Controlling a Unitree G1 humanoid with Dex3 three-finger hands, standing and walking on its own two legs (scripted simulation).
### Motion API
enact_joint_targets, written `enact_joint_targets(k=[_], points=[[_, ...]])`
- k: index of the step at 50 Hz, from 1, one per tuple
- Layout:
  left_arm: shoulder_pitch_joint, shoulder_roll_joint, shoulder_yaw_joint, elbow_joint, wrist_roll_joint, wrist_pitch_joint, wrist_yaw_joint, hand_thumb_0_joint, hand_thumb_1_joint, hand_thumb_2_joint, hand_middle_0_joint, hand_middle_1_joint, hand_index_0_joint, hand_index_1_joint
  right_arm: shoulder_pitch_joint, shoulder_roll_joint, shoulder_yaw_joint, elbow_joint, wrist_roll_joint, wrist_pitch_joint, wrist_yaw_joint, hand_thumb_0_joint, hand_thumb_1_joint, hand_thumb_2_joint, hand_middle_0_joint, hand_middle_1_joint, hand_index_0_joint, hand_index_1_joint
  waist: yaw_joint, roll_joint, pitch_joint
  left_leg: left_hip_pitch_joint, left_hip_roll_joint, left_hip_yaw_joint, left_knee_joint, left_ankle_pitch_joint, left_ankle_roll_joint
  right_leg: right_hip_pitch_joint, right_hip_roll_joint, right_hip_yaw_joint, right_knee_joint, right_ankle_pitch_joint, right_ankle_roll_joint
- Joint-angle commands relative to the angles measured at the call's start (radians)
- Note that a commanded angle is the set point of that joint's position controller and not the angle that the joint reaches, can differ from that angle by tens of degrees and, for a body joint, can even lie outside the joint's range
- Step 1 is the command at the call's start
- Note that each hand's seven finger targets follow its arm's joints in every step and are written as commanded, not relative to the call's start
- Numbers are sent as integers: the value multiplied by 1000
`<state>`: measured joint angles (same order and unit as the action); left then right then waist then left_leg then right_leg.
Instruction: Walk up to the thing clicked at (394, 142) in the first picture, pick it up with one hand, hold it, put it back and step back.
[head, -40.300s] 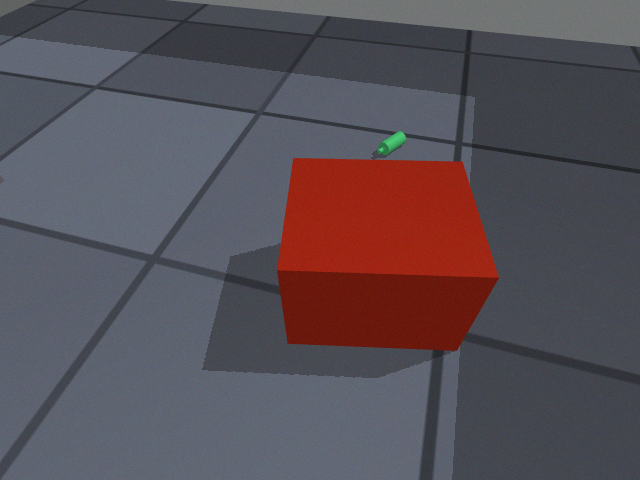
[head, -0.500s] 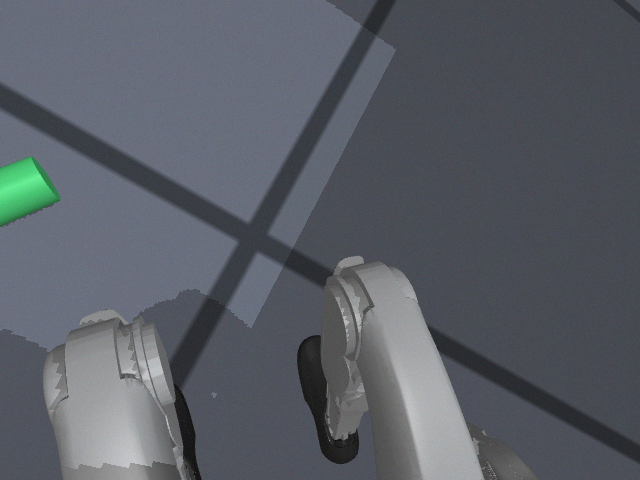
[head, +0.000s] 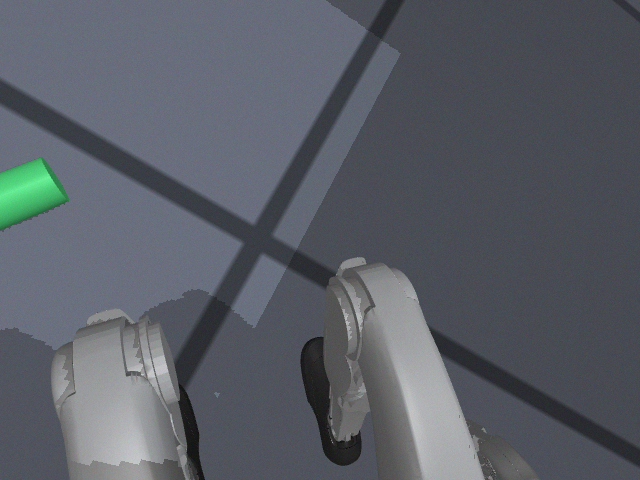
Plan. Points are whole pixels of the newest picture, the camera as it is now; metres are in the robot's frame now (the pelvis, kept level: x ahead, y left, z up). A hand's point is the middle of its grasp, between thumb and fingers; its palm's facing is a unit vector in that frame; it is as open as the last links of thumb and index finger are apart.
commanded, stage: rise first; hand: left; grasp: from above
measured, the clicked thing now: out of the picture +0.49 +0.36 -0.28
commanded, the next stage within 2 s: none
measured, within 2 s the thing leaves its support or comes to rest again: neither
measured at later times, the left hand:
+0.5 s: hand out of the picture +0.44 +0.38 -0.17, palm faces -0.36 -0.19 -0.91, open 13.7 cm
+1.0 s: hand out of the picture +0.45 +0.37 -0.17, palm faces -0.38 -0.20 -0.90, open 13.7 cm
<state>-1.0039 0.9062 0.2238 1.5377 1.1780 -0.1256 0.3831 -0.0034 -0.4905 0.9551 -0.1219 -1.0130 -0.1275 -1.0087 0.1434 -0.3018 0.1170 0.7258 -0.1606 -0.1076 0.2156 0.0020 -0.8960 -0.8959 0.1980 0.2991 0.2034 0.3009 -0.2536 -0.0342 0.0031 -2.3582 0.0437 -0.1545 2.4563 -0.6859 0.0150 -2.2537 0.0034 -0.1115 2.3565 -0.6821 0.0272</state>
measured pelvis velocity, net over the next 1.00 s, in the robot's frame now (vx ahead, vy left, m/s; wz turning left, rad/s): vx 0.00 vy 0.00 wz -0.01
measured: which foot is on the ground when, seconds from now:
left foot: down 0.00-1.00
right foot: down 0.00-1.00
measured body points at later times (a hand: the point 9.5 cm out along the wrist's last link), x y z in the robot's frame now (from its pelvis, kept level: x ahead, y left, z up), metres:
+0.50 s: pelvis +0.00 +0.00 +0.00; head +0.24 +0.09 +0.36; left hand +0.46 +0.38 -0.12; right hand +0.05 -0.27 -0.09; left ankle +0.07 +0.13 -0.28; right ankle +0.10 -0.12 -0.28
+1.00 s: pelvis +0.00 +0.00 +0.00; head +0.25 +0.09 +0.36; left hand +0.46 +0.38 -0.12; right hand +0.06 -0.27 -0.10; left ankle +0.07 +0.13 -0.28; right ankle +0.10 -0.12 -0.28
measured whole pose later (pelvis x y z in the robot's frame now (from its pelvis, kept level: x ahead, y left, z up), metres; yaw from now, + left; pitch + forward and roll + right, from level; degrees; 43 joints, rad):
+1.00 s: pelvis +0.00 +0.00 +0.00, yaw +0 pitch +32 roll -10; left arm -1.03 0.93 0.22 1.59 1.20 -0.15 0.42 0.00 -0.45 0.92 -0.15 -0.99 -0.16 -0.98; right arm 0.13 -0.31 0.13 0.73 -0.18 -0.13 0.21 0.00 -0.89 -0.89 0.20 0.30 0.20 0.30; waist -0.26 -0.05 0.02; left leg -2.36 0.04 -0.17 2.47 -0.69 0.01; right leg -2.26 0.01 -0.12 2.37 -0.67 0.02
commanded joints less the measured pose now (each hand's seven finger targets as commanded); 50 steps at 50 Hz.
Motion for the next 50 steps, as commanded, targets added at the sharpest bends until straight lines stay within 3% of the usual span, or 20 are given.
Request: enact_joint_targets(k=[1,8,10,12,15,17,19,21,23,30,33,34,36,44,50], points=[[-268,268,-3,-132,-16,-3,23,0,-492,945,-123,-1005,-125,-1002,222,-261,-77,1,-2,-5,-4,0,-888,-895,200,300,200,300,-11,345,-653,510,-20,81,-245,202,13,326,41,-71,-225,240,-52],[-271,300,9,-113,-3,-27,30,0,-480,929,-114,-1031,-126,-1017,202,-262,-67,4,-7,-6,-8,0,-888,-895,201,300,200,300,3,348,-641,494,-18,83,-240,163,12,324,48,-70,-227,203,-54],[-285,334,31,-120,9,-32,46,0,-487,938,-107,-1028,-117,-1016,203,-271,-62,-3,-13,-7,-10,0,-885,-894,201,300,200,300,-4,359,-650,501,-21,80,-241,170,11,328,46,-75,-219,210,-53],[-287,327,28,-119,14,-32,56,0,-491,940,-110,-1019,-118,-1009,201,-265,-63,0,-14,-8,-9,0,-886,-895,200,300,200,300,3,382,-668,526,-18,80,-238,183,7,317,47,-77,-211,220,-57],[-290,305,11,-91,16,-25,66,0,-498,948,-106,-1014,-110,-1007,199,-268,-64,4,-13,-14,-10,0,-885,-894,201,300,200,300,-10,388,-632,519,-17,72,-246,163,6,280,47,-83,-209,203,-59],[-307,330,13,-107,22,-21,67,0,-480,933,-122,-999,-127,-992,204,-278,-66,0,-12,-19,-11,0,-884,-894,201,300,200,300,-14,389,-620,518,-17,72,-245,149,8,271,44,-81,-211,190,-58],[-286,338,30,-123,15,-15,73,0,-469,926,-135,-986,-139,-981,202,-272,-65,1,-16,-20,-11,0,-886,-894,201,300,200,300,11,409,-672,542,-18,79,-243,179,5,298,46,-78,-208,214,-59],[-280,326,34,-145,6,-12,78,0,-463,929,-142,-980,-144,-976,202,-270,-69,3,-16,-19,-11,0,-885,-894,201,300,200,300,16,428,-691,556,-18,78,-251,184,2,300,44,-80,-204,220,-59],[-263,287,9,-118,0,2,66,0,-475,926,-119,-996,-126,-986,200,-270,-78,7,-10,-23,-7,0,-883,-893,201,300,200,300,7,419,-653,558,-15,72,-261,172,-1,256,41,-81,-200,206,-61],[-258,279,4,-134,-11,0,38,0,-463,926,-136,-974,-139,-970,215,-272,-81,7,-3,-16,-3,0,-880,-891,201,300,201,300,0,383,-649,538,-19,66,-255,196,3,277,39,-81,-199,228,-58],[-249,249,-14,-118,-10,-9,26,0,-455,915,-141,-972,-146,-966,212,-267,-80,6,-2,-17,0,0,-881,-892,201,300,201,300,-7,371,-632,530,-21,67,-254,185,3,273,40,-79,-203,217,-59],[-264,269,-8,-133,-6,-15,24,0,-453,916,-149,-970,-152,-966,216,-272,-78,1,-2,-18,-1,0,-882,-892,201,300,201,300,-13,362,-632,530,-21,69,-248,188,7,279,39,-78,-206,221,-56],[-250,303,16,-124,-9,-25,36,0,-460,923,-144,-978,-147,-973,210,-266,-71,0,-3,-16,-1,0,-884,-893,201,300,200,300,8,345,-653,501,-22,78,-238,180,12,313,44,-75,-214,218,-53],[-294,294,12,-84,13,-34,70,0,-470,926,-126,-994,-132,-986,212,-266,-67,10,-17,-23,-7,0,-883,-893,201,300,200,300,-17,351,-638,490,-21,82,-232,163,11,308,47,-75,-221,205,-53],[-294,321,18,-90,9,-15,77,0,-454,908,-124,-1010,-138,-993,202,-270,-67,6,-16,-28,-9,0,-884,-893,201,300,200,300,0,372,-676,523,-18,77,-233,192,9,317,48,-77,-211,228,-56]])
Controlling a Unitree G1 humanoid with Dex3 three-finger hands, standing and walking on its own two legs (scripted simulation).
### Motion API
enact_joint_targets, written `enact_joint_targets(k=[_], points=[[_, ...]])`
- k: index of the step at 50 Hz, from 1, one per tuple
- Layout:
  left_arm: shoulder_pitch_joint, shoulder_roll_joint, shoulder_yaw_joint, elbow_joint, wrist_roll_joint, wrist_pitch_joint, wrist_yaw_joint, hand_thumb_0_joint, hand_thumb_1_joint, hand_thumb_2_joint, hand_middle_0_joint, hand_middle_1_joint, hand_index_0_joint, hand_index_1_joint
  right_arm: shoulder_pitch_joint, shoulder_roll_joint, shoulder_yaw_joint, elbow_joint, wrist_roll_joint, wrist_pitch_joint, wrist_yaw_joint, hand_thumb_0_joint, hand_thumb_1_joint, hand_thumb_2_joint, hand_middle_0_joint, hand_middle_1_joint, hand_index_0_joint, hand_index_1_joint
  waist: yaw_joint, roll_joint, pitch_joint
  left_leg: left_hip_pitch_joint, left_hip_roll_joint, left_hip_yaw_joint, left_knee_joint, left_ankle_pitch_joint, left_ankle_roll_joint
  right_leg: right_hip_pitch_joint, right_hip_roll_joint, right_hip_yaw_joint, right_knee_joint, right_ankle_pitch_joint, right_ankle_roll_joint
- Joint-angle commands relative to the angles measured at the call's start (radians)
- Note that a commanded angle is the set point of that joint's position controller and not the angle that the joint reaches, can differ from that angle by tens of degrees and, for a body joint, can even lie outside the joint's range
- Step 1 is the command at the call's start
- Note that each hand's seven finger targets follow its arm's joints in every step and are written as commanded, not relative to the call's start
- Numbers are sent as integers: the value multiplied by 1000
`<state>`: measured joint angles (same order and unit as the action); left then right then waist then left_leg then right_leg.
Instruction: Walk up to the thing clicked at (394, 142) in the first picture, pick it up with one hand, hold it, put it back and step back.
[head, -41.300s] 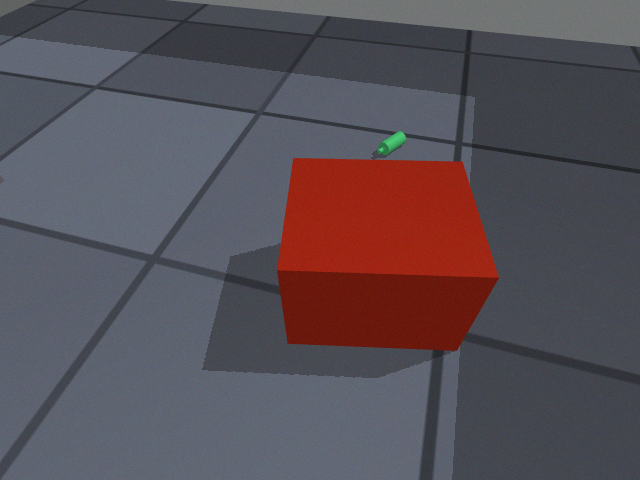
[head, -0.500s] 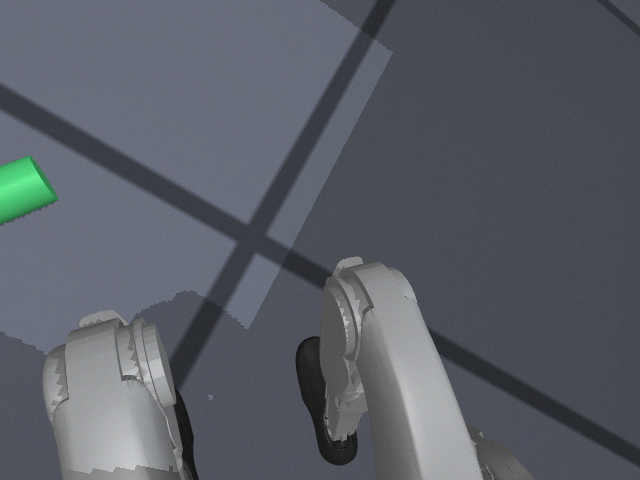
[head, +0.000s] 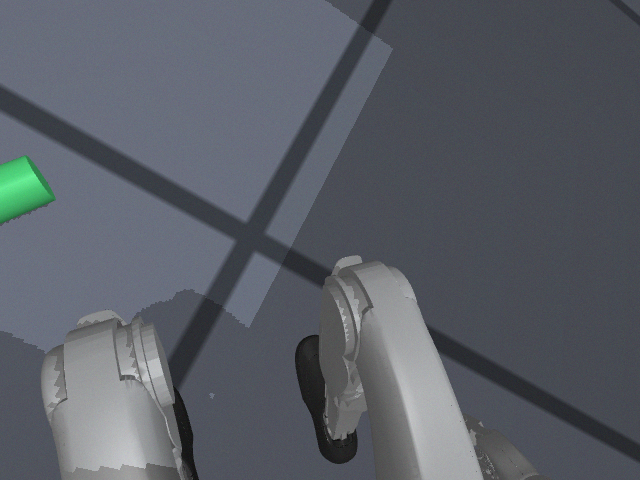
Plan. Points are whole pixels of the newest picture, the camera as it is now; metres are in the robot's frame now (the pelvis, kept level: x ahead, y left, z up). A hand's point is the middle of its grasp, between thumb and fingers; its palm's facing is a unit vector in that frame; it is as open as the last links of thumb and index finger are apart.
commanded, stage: rise first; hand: left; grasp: from above
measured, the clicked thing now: out of the picture +0.48 +0.36 -0.28
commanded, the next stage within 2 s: approach in 1.50 s
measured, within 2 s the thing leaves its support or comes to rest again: neither
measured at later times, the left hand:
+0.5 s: hand out of the picture +0.44 +0.38 -0.17, palm faces -0.39 -0.20 -0.90, open 13.7 cm
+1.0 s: hand out of the picture +0.44 +0.38 -0.17, palm faces -0.38 -0.20 -0.90, open 13.7 cm
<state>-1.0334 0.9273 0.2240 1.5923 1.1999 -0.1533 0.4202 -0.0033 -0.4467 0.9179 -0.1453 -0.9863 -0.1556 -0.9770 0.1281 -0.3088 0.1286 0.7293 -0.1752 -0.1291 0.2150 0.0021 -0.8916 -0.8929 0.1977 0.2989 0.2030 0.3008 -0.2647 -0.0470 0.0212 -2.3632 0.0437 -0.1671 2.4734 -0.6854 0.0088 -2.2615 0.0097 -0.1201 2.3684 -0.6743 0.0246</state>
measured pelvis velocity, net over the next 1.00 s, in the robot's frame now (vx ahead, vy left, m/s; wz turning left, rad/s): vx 0.00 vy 0.00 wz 0.00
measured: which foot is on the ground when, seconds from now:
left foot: down 0.00-1.00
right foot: down 0.00-1.00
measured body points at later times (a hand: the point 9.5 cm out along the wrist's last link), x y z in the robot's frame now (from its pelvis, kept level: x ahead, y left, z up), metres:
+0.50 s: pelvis +0.00 +0.00 +0.00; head +0.24 +0.09 +0.37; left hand +0.45 +0.38 -0.11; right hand +0.06 -0.26 -0.09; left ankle +0.07 +0.13 -0.28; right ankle +0.10 -0.12 -0.28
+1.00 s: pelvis +0.00 +0.00 +0.00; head +0.25 +0.09 +0.36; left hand +0.46 +0.38 -0.12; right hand +0.06 -0.27 -0.09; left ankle +0.07 +0.13 -0.28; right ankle +0.10 -0.12 -0.28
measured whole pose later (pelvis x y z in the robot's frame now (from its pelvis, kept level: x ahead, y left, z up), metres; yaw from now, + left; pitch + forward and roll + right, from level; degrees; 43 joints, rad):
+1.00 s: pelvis +0.00 +0.00 +0.00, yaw +0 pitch +32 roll -10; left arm -1.02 0.93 0.23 1.58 1.19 -0.14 0.41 0.00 -0.44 0.90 -0.14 -0.98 -0.15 -0.97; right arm 0.14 -0.30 0.14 0.73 -0.18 -0.13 0.22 0.00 -0.89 -0.89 0.20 0.30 0.20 0.30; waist -0.27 -0.04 0.02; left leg -2.36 0.04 -0.17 2.48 -0.69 0.01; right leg -2.26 0.01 -0.12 2.37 -0.67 0.02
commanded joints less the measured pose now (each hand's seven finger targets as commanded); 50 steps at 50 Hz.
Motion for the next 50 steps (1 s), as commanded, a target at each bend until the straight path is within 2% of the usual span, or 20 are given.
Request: enact_joint_targets(k=[1,2,4,8,10,12,13,15,17,20,23,24,29,31,33,34,38,41,44,50], points=[[-245,290,16,-135,-19,16,39,0,-451,907,-131,-1001,-143,-987,213,-258,-78,-3,-1,-7,-8,0,-884,-892,201,300,200,300,18,388,-690,527,-19,92,-253,191,15,322,41,-66,-223,221,-53],[-254,292,14,-154,-15,18,37,0,-448,901,-129,-1003,-144,-986,218,-257,-78,-4,-1,-6,-6,0,-883,-892,201,300,200,300,13,399,-701,537,-18,93,-251,205,14,333,40,-66,-221,232,-52],[-238,300,27,-165,-22,26,37,0,-455,902,-125,-999,-138,-983,214,-260,-83,4,2,-6,-7,0,-883,-892,201,300,200,300,30,404,-706,545,-18,96,-251,220,13,324,39,-64,-218,245,-53],[-229,280,13,-169,-21,29,20,0,-457,910,-137,-976,-143,-968,216,-263,-89,-2,6,-1,-3,0,-881,-891,201,300,200,300,15,407,-678,541,-19,83,-267,193,10,296,36,-71,-210,217,-56],[-217,272,10,-175,-26,30,15,0,-472,919,-123,-992,-130,-983,211,-257,-93,0,9,2,-2,0,-882,-892,201,300,200,300,26,408,-683,538,-18,85,-265,189,10,294,39,-68,-211,213,-58],[-249,271,9,-204,-27,25,7,0,-464,916,-128,-987,-135,-978,229,-263,-90,-2,7,-1,-2,0,-881,-891,201,300,200,300,3,390,-677,535,-21,92,-251,211,15,317,36,-64,-222,237,-51],[-232,256,-3,-184,-29,24,2,0,-458,909,-131,-990,-140,-979,226,-257,-87,1,6,1,1,0,-882,-891,201,300,200,300,6,380,-675,521,-20,91,-252,201,15,319,39,-64,-222,228,-53],[-217,274,14,-189,-30,19,0,0,-450,909,-142,-972,-148,-964,227,-265,-90,-3,8,1,2,0,-881,-891,201,300,201,300,13,381,-660,522,-21,90,-259,193,15,312,35,-66,-224,217,-52],[-236,250,-9,-183,-28,12,-8,0,-461,917,-140,-974,-144,-968,229,-265,-87,2,8,0,3,0,-883,-892,201,300,200,300,0,374,-660,528,-21,86,-256,185,14,301,37,-67,-221,211,-54],[-251,261,5,-190,-30,0,3,0,-458,918,-132,-985,-139,-975,222,-267,-86,-4,7,2,-1,0,-880,-891,201,300,201,300,2,390,-666,529,-21,75,-269,163,9,290,35,-76,-216,192,-55],[-264,267,-2,-174,-12,-3,13,0,-481,934,-115,-993,-120,-986,224,-266,-85,1,5,1,-2,0,-880,-891,201,300,201,300,4,392,-649,526,-20,80,-269,145,10,272,36,-75,-221,178,-56],[-280,267,-4,-187,-10,-4,15,0,-476,932,-127,-981,-129,-978,225,-264,-80,-4,3,1,-1,0,-880,-891,201,300,200,300,-6,402,-654,520,-22,84,-267,150,10,288,37,-75,-223,184,-56],[-247,263,-2,-121,-3,5,31,0,-466,926,-127,-986,-132,-978,225,-268,-77,-1,4,-6,-1,0,-880,-891,201,300,201,300,1,387,-652,532,-21,84,-258,184,11,279,39,-74,-212,211,-57],[-246,252,-13,-100,-6,10,30,0,-454,911,-134,-983,-142,-973,225,-266,-77,-2,3,-6,-2,0,-880,-891,201,300,201,300,-6,359,-633,502,-24,96,-248,167,19,291,40,-65,-232,202,-52],[-238,281,3,-107,-13,11,37,0,-452,910,-135,-985,-143,-975,212,-265,-73,1,1,-9,-5,0,-882,-891,201,300,201,300,12,376,-644,495,-22,97,-254,157,16,301,41,-64,-229,190,-54],[-258,290,7,-120,-21,11,37,0,-451,904,-131,-991,-141,-978,216,-268,-71,-3,1,-12,-5,0,-881,-891,201,300,201,300,5,380,-628,486,-24,94,-259,154,18,298,37,-67,-227,189,-53],[-261,288,8,-143,-14,14,34,0,-445,901,-142,-976,-150,-965,217,-265,-75,-10,2,-15,-4,0,-881,-891,201,300,200,300,0,397,-674,537,-21,87,-258,180,12,306,39,-71,-214,207,-55],[-260,297,19,-167,-20,13,41,0,-445,896,-129,-990,-142,-974,216,-260,-74,-6,1,-13,-6,0,-879,-890,201,300,200,300,13,396,-718,535,-20,94,-242,208,15,339,41,-66,-218,239,-50],[-249,300,24,-143,-22,19,35,0,-462,909,-115,-996,-127,-982,225,-265,-75,-4,-1,-15,-4,0,-880,-890,201,300,200,300,2,394,-684,526,-20,92,-242,214,15,326,38,-68,-214,243,-50],[-231,283,9,-151,-30,16,13,0,-471,919,-113,-1001,-123,-988,221,-262,-75,2,-4,-8,-1,0,-880,-890,201,300,200,300,10,360,-678,479,-20,96,-240,176,21,348,43,-62,-234,213,-48]])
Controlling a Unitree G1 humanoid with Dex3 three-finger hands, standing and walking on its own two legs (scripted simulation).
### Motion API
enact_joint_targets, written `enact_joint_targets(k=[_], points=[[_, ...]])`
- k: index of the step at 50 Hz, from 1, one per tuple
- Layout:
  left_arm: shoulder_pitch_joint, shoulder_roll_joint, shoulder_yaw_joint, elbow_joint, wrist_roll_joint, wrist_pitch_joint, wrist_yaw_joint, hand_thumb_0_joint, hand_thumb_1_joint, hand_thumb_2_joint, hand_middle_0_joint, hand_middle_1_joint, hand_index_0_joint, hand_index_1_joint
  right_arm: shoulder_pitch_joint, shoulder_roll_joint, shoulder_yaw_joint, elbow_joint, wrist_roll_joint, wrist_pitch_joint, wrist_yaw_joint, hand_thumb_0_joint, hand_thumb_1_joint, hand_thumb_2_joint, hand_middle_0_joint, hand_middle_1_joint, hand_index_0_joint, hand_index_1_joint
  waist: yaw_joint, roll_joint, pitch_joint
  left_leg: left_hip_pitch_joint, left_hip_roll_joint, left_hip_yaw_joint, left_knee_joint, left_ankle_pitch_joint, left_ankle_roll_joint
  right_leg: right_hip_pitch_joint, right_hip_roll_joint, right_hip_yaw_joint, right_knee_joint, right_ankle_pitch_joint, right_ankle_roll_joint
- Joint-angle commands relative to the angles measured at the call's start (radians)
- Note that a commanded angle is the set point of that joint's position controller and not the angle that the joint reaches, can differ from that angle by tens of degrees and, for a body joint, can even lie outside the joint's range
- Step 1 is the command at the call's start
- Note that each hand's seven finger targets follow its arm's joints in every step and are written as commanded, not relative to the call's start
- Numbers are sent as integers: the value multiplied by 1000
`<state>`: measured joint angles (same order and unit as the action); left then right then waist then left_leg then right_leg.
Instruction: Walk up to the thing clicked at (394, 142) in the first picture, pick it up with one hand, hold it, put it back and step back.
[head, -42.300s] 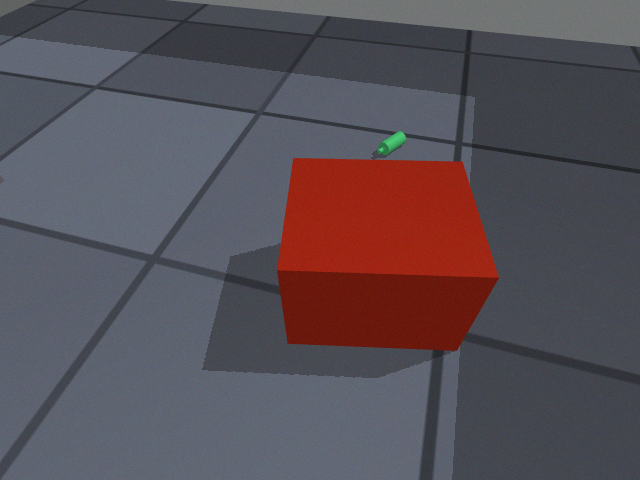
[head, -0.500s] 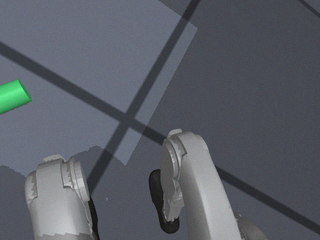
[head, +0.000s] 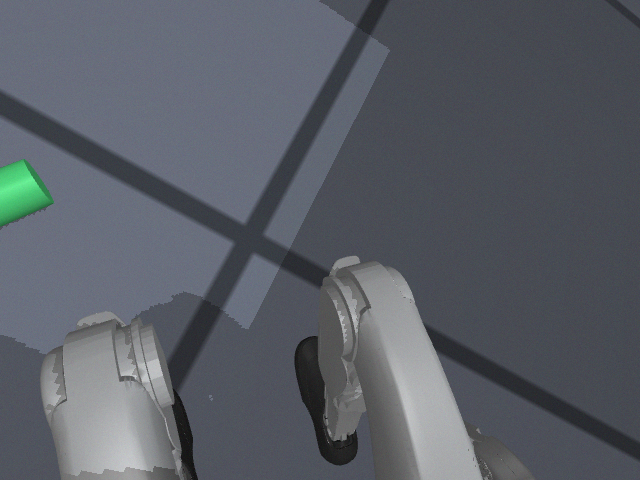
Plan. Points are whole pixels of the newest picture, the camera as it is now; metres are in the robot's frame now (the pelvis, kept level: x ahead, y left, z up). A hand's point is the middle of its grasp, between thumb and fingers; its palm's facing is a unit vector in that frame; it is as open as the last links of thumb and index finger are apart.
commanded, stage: rise first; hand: left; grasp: from above
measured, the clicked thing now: out of the picture +0.48 +0.36 -0.28
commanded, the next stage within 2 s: approach in 0.50 s
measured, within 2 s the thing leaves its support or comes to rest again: neither
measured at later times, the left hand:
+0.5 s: hand out of the picture +0.44 +0.38 -0.16, palm faces -0.40 -0.19 -0.90, open 13.9 cm
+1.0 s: hand out of the picture +0.49 +0.33 -0.15, palm faces -0.34 -0.18 -0.92, open 14.2 cm
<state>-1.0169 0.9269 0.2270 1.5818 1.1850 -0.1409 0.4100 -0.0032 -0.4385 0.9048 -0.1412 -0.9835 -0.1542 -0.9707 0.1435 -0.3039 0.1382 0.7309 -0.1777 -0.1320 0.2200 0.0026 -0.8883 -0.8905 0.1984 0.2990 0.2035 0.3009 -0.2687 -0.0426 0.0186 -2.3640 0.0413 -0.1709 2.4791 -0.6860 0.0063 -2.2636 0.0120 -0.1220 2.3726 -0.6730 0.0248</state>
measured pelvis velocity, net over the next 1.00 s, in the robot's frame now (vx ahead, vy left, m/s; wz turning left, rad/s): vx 0.00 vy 0.00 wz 0.00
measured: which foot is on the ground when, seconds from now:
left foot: down 0.00-1.00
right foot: down 0.00-1.00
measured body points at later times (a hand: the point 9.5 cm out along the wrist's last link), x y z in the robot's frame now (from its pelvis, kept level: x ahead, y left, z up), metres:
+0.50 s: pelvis +0.00 +0.00 +0.00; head +0.24 +0.09 +0.37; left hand +0.45 +0.38 -0.11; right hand +0.07 -0.27 -0.09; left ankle +0.07 +0.13 -0.28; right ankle +0.10 -0.12 -0.28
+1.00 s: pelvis +0.00 +0.00 +0.00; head +0.25 +0.09 +0.37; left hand +0.50 +0.33 -0.10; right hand +0.05 -0.26 -0.08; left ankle +0.07 +0.13 -0.28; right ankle +0.10 -0.12 -0.28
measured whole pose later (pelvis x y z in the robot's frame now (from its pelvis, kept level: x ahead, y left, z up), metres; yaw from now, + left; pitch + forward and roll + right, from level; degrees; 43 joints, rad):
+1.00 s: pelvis +0.00 +0.00 +0.00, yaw +0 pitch +33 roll -10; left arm -1.12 0.85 0.14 1.59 1.19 -0.09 0.43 0.00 -0.54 1.00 -0.09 -1.01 -0.09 -1.02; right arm 0.16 -0.30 0.14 0.73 -0.17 -0.14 0.22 0.00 -0.89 -0.89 0.20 0.30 0.20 0.30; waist -0.31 -0.03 -0.01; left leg -2.37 0.04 -0.16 2.46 -0.69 0.00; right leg -2.27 0.02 -0.12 2.36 -0.67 0.02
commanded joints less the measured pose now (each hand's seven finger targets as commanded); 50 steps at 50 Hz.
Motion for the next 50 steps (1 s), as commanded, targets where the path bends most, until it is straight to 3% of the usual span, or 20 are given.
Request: enact_joint_targets(k=[1,5,12,18,22,25,30,31,34,42,44,46,50], points=[[-256,284,0,-160,-10,3,17,0,-469,915,-115,-1003,-126,-989,209,-267,-87,-1,2,-6,-4,0,-881,-890,201,300,201,300,11,364,-667,494,-19,102,-247,177,24,340,39,-57,-237,211,-48],[-261,263,-9,-161,-12,-6,12,0,-473,920,-105,-1018,-118,-1002,208,-275,-87,-2,2,-5,-2,0,-880,-890,201,300,201,300,2,380,-659,516,-18,83,-266,168,15,312,38,-76,-222,197,-54],[-267,269,3,-175,6,-11,33,0,-493,940,-102,-999,-106,-992,194,-271,-93,-4,11,4,-3,0,-879,-890,201,300,201,300,23,439,-673,562,-19,77,-293,180,3,269,33,-79,-202,204,-62],[-277,236,-20,-117,4,-3,39,0,-512,957,-84,-1017,-89,-1010,201,-270,-91,4,8,-1,-7,0,-878,-889,201,300,201,300,-5,365,-610,496,-23,97,-268,152,19,274,35,-65,-235,187,-55],[-305,260,-19,-114,4,-11,37,0,-488,938,-103,-1015,-110,-1005,209,-274,-82,-1,0,-10,-8,0,-880,-889,201,300,201,300,-21,354,-616,485,-23,95,-258,138,22,298,36,-65,-240,173,-51],[-317,283,-3,-143,1,-14,44,0,-474,923,-105,-1018,-117,-1003,208,-270,-81,-1,0,-15,-10,0,-880,-889,201,300,200,300,-2,372,-681,525,-20,94,-251,175,19,318,37,-67,-231,204,-51],[-272,289,2,-118,5,-4,43,0,-493,929,-82,-1043,-97,-1024,210,-267,-80,-2,-4,-15,-10,0,-880,-889,201,300,200,300,10,381,-682,524,-20,101,-246,197,18,338,39,-63,-233,226,-49],[-260,301,14,-123,-2,-1,46,0,-529,969,-85,-1009,-81,-1010,200,-269,-81,-2,0,-14,-11,0,-879,-888,201,300,201,300,29,387,-683,519,-21,102,-251,193,17,323,36,-63,-224,219,-53],[-298,275,4,-171,-7,3,53,0,-549,991,-79,-1019,-71,-1024,202,-267,-84,-5,-1,-10,-9,0,-879,-889,201,300,201,300,12,417,-710,535,-18,97,-264,189,14,328,41,-69,-225,222,-54],[-399,113,-105,-153,-19,30,49,0,-564,1004,-74,-1014,-62,-1023,243,-271,-93,25,8,-20,-5,0,-879,-888,201,300,201,300,-66,403,-650,539,-12,79,-269,164,10,252,41,-81,-233,208,-58],[-444,130,-111,-168,-15,32,44,0,-572,1009,-75,-1019,-62,-1030,259,-273,-90,23,6,-19,-9,0,-880,-889,201,300,201,300,-76,406,-673,532,-13,88,-255,176,13,290,45,-73,-248,224,-54],[-427,182,-89,-159,-4,45,54,0,-584,1022,-80,-1007,-61,-1024,253,-272,-84,17,10,-16,-13,0,-881,-889,201,300,201,300,-40,445,-693,558,-16,92,-270,201,6,296,41,-70,-232,235,-60],[-455,221,-51,-101,5,85,85,0,-593,1029,-73,-1002,-53,-1021,252,-276,-62,-5,12,-6,-15,0,-880,-889,201,300,200,300,-38,430,-722,540,-16,96,-273,230,13,319,44,-67,-232,268,-59]])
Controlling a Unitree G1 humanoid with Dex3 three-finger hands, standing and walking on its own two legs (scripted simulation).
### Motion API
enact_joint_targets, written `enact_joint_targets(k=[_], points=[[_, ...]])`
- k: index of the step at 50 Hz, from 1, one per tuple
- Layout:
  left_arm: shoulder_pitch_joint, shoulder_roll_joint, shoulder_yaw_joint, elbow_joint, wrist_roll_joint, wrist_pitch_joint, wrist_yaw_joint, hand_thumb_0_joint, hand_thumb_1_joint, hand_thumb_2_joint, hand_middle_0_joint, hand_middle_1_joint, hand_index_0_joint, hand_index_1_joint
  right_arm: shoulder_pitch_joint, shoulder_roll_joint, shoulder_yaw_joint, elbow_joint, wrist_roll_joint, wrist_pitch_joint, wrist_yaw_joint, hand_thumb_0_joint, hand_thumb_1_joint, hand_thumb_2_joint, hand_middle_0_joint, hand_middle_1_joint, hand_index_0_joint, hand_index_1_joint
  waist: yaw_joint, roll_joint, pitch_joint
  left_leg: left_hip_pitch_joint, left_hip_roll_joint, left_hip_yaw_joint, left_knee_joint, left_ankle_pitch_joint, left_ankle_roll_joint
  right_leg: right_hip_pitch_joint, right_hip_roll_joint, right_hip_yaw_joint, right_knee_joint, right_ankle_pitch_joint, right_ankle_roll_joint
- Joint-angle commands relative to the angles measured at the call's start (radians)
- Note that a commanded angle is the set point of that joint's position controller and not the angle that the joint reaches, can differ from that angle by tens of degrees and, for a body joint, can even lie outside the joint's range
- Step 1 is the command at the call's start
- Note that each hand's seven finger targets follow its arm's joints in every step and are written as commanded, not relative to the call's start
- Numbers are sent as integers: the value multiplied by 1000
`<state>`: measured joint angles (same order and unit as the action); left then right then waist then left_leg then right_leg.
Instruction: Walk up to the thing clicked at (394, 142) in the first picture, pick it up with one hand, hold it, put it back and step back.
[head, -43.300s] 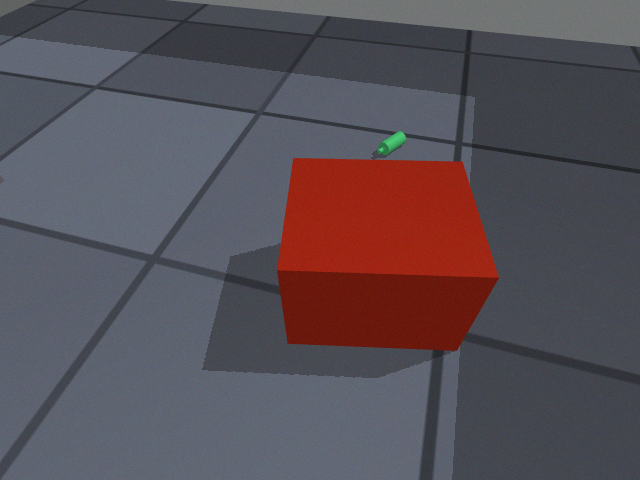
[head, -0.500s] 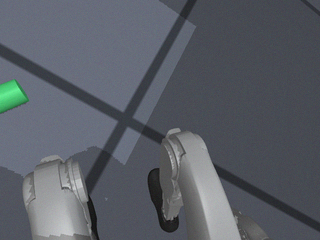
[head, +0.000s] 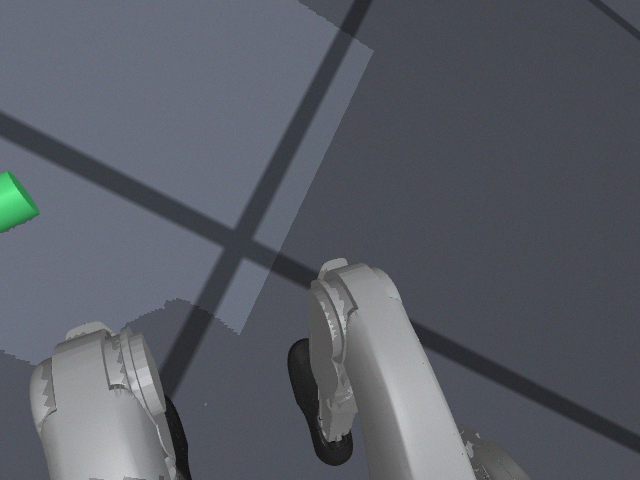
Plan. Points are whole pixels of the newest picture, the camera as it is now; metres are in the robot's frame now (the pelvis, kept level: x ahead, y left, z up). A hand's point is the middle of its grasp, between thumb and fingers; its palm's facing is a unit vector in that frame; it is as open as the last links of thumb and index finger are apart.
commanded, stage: approach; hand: left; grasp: from above
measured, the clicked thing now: out of the picture +0.48 +0.36 -0.28
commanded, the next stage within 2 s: close in in 0.40 s
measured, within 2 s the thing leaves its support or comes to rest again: neither
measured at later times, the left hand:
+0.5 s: hand out of the picture +0.45 +0.36 -0.18, palm faces -0.39 -0.21 -0.89, open 14.0 cm
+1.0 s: hand out of the picture +0.46 +0.33 -0.20, palm faces -0.41 -0.22 -0.89, open 14.0 cm
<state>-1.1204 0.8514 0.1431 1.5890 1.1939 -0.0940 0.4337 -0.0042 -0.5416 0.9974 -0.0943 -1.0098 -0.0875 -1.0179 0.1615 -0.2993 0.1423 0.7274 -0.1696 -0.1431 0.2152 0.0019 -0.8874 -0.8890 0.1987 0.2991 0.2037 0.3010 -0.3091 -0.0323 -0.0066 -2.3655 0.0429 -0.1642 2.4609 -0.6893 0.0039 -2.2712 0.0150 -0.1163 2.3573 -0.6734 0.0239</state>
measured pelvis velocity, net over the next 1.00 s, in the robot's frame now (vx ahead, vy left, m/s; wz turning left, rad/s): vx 0.00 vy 0.00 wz -0.02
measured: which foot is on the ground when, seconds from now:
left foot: down 0.00-1.00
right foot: down 0.00-1.00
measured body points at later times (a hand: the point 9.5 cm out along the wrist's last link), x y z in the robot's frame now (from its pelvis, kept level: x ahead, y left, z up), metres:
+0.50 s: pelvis +0.00 +0.00 +0.00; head +0.25 +0.09 +0.36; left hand +0.47 +0.37 -0.13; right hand +0.04 -0.26 -0.09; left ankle +0.07 +0.13 -0.28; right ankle +0.10 -0.12 -0.28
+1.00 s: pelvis +0.00 +0.00 -0.01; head +0.26 +0.09 +0.34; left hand +0.48 +0.34 -0.15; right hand +0.03 -0.26 -0.08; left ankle +0.07 +0.13 -0.28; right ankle +0.10 -0.12 -0.28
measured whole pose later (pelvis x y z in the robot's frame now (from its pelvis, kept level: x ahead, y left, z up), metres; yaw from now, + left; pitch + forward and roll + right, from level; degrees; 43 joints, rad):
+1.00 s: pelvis +0.00 +0.00 -0.01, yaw -1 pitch +31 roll -10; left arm -1.14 0.95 0.18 1.75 1.18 -0.09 0.49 0.00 -0.51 0.98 -0.10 -1.00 -0.09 -1.00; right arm 0.15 -0.33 0.22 0.69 -0.19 -0.19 0.22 0.00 -0.89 -0.89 0.20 0.30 0.20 0.30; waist -0.35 -0.07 0.08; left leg -2.37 0.05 -0.19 2.49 -0.69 0.00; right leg -2.27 0.03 -0.14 2.37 -0.66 0.03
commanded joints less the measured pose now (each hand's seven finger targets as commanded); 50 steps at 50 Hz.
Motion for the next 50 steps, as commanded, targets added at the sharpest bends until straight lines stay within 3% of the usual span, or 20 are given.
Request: enact_joint_targets(k=[1,2,5,8,13,16,20,21,22,23,25,28,31,34,36,37,42,44,46,50], points=[[-341,289,30,-74,-2,54,65,0,-595,1024,-69,-1009,-50,-1026,228,-278,-64,-7,8,7,-11,0,-880,-889,201,300,200,300,2,418,-690,543,-18,92,-257,228,16,327,44,-69,-219,262,-60],[-354,295,39,-56,-8,68,67,0,-588,1019,-70,-1006,-53,-1022,234,-287,-60,-18,10,5,-13,0,-879,-889,201,300,200,300,-10,395,-668,520,-18,94,-253,220,23,321,42,-68,-228,257,-55],[-318,305,34,-6,-30,102,63,0,-590,1013,-69,-1010,-53,-1023,219,-288,-43,-19,14,0,-18,0,-880,-889,201,300,200,300,-2,347,-636,438,-19,108,-244,198,38,365,49,-52,-245,245,-47],[-261,308,20,12,-47,120,21,0,-567,986,-75,-1031,-70,-1034,208,-282,-35,-27,21,-7,-18,0,-883,-889,201,300,200,300,1,302,-630,400,-18,112,-233,190,47,417,55,-35,-249,236,-41],[-231,324,20,-59,-82,87,-42,0,-533,958,-92,-1021,-92,-1020,202,-282,-39,-42,24,-12,-24,0,-879,-887,201,300,201,300,2,281,-630,400,-15,92,-247,138,40,430,54,-45,-246,164,-45],[-266,346,29,-134,-78,44,-49,0,-525,961,-95,-1019,-94,-1018,210,-278,-41,-42,20,-7,-30,0,-878,-887,201,300,201,300,-2,302,-644,423,-14,86,-238,132,34,426,52,-53,-241,157,-47],[-274,361,49,-186,-53,-7,-24,0,-528,974,-97,-999,-91,-1003,221,-278,-45,-24,11,-2,-35,0,-877,-887,201,300,201,300,-7,365,-646,467,-17,88,-229,155,23,399,46,-66,-231,190,-48],[-249,353,48,-169,-47,-14,-13,0,-529,970,-94,-1007,-89,-1010,219,-269,-46,-18,9,-2,-34,0,-878,-888,201,300,201,300,7,388,-632,479,-15,89,-235,157,18,385,48,-64,-222,186,-54],[-280,360,59,-207,-44,-22,1,0,-513,977,-100,-1013,-96,-1014,222,-275,-52,-13,6,-2,-35,0,-877,-888,201,300,201,300,4,411,-647,503,-15,85,-236,155,15,361,44,-75,-220,189,-55],[-258,339,51,-197,-36,-23,9,0,-522,1002,-108,-1001,-95,-1011,221,-269,-56,-10,6,-3,-33,0,-879,-889,201,300,200,300,13,445,-653,536,-13,84,-241,169,8,342,44,-77,-208,197,-61],[-270,293,30,-218,-25,-26,19,0,-474,1071,-135,-1047,-121,-1059,225,-278,-68,-2,6,-2,-31,0,-878,-888,201,300,200,300,0,486,-666,585,-11,71,-255,189,-1,299,38,-93,-193,215,-65],[-276,219,-14,-131,-28,-9,26,0,-550,973,-72,-994,-67,-996,233,-274,-74,14,-2,-5,-20,0,-879,-890,201,300,200,300,-31,445,-606,565,-8,68,-242,188,2,259,39,-96,-194,221,-62],[-262,214,-13,-85,-44,0,32,0,-546,983,-73,-1010,-70,-1010,234,-287,-74,9,-5,-11,-20,0,-877,-889,201,300,200,300,-30,417,-574,543,-9,62,-251,190,4,257,39,-98,-205,219,-60],[-265,247,-4,-49,-24,12,36,0,-507,984,-90,-1032,-93,-1026,242,-296,-63,10,-7,-18,-12,0,-877,-888,201,300,201,300,-22,394,-549,521,-16,66,-253,194,8,273,34,-96,-200,222,-57],[-276,283,15,-75,-22,11,41,0,-490,1017,-112,-1039,-110,-1039,232,-294,-58,-9,-10,-21,-9,0,-878,-889,201,300,200,300,-9,417,-630,565,-13,66,-243,235,7,310,40,-95,-193,253,-58],[-295,287,16,-66,-20,11,45,0,-478,1019,-116,-1050,-116,-1047,231,-298,-55,-15,-8,-23,-8,0,-877,-889,201,300,200,300,-21,407,-615,558,-12,62,-237,235,10,298,36,-97,-190,255,-55],[-299,324,45,-44,-14,11,82,0,-535,977,-81,-982,-69,-993,218,-297,-35,-30,-12,-32,-2,0,-877,-893,201,300,200,300,-18,405,-654,547,-10,71,-222,257,16,351,46,-91,-197,283,-52],[-287,308,33,14,-15,15,84,0,-541,977,-68,-982,-57,-990,222,-304,-20,-25,-18,-42,1,0,-875,-892,201,300,200,300,-45,364,-584,495,-13,79,-207,232,25,349,43,-87,-206,265,-46],[-274,325,28,52,-20,12,86,0,-554,990,-72,-981,-56,-995,202,-308,-12,-25,-18,-47,-4,0,-878,-893,200,300,200,300,-45,320,-554,438,-9,80,-195,182,35,348,51,-81,-222,231,-43],[-272,389,41,68,-21,-1,106,0,-536,971,-74,-990,-67,-996,185,-320,11,-31,-26,-66,-10,0,-875,-892,201,300,200,300,-37,345,-535,428,-8,76,-204,138,31,364,53,-84,-216,184,-47]])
